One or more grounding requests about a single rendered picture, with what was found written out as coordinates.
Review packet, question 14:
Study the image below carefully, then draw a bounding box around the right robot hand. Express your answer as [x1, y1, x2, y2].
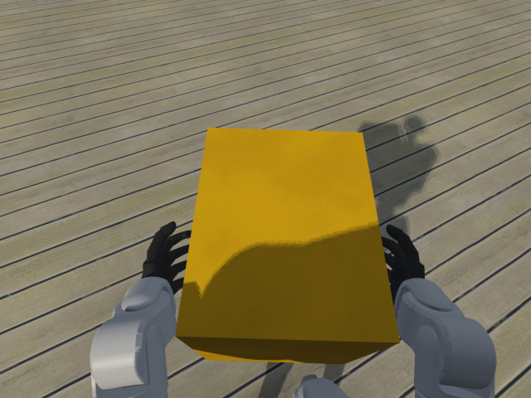
[381, 225, 425, 306]

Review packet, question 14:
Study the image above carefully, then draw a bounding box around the robot right thigh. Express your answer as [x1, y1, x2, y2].
[293, 378, 349, 398]

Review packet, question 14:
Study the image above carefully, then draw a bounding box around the robot right forearm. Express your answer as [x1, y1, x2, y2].
[394, 278, 497, 398]

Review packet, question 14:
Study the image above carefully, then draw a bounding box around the robot left forearm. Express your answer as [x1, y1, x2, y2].
[90, 277, 177, 398]

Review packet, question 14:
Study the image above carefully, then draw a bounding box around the right robot shin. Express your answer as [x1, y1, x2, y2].
[300, 374, 318, 384]

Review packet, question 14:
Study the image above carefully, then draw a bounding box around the carton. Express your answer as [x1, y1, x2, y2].
[175, 128, 400, 364]

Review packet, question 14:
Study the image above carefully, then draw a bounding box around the left robot hand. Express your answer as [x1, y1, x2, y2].
[141, 221, 192, 295]

